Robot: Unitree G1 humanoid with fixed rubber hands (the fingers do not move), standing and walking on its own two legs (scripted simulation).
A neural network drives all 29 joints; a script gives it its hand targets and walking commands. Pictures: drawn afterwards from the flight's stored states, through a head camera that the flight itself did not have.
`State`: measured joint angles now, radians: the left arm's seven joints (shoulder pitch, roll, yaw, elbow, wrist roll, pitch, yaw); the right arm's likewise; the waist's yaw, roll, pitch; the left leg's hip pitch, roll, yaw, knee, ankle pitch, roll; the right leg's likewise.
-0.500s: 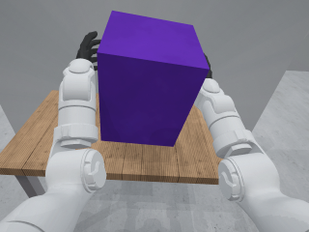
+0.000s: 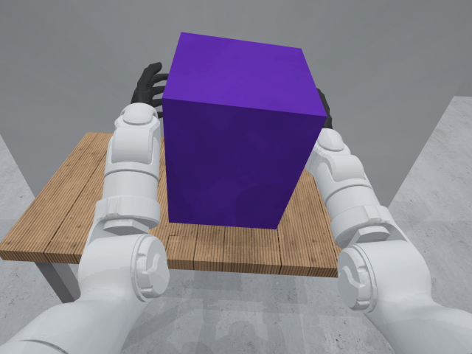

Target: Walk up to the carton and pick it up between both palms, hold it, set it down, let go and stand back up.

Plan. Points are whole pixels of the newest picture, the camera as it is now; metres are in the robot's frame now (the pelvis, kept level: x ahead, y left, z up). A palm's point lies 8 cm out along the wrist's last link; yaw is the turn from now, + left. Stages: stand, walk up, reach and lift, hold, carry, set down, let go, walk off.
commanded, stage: set down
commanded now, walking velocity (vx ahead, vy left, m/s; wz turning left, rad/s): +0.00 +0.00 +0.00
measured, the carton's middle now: (232, 138) +0.39 -0.01 +0.20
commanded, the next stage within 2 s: none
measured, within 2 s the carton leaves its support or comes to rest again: neither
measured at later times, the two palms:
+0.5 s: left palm (151, 130) +0.41 +0.13 +0.21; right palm (314, 147) +0.39 -0.15 +0.19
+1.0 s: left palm (156, 145) +0.42 +0.13 +0.17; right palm (310, 158) +0.40 -0.16 +0.16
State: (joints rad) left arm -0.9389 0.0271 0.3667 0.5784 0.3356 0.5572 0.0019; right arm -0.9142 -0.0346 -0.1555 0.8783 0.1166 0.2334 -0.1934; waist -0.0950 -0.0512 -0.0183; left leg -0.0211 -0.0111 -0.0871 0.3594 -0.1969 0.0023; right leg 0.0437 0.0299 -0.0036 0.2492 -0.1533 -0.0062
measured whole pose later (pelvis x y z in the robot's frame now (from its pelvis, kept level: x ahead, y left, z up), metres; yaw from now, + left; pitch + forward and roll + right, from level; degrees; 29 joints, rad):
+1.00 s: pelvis +0.01 +0.00 +0.00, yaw -1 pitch -4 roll -1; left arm -0.87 0.01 0.37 0.79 0.29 0.32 0.04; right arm -0.82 0.03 -0.34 0.94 -0.08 0.10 -0.15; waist -0.05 -0.05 -0.03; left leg -0.08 0.00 -0.06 0.34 -0.20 0.00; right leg -0.03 0.03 -0.02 0.25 -0.16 -0.01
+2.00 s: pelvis +0.01 +0.00 +0.00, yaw -2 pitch -1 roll -1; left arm -0.79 -0.06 0.44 0.85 0.34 0.16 0.02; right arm -0.72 0.10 -0.53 0.89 -0.30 -0.05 -0.07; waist -0.02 -0.03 -0.02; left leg -0.14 0.00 0.00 0.32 -0.18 0.01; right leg -0.10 0.02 -0.02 0.25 -0.15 -0.01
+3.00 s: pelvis +0.01 +0.00 +0.00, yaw -3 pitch -1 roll -1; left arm -0.79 -0.10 0.50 0.82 0.40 0.08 0.00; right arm -0.70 0.11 -0.58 0.85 -0.37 -0.14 -0.03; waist 0.00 -0.02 0.03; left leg -0.12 0.01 0.05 0.32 -0.18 0.01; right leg -0.11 0.01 -0.02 0.27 -0.15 0.00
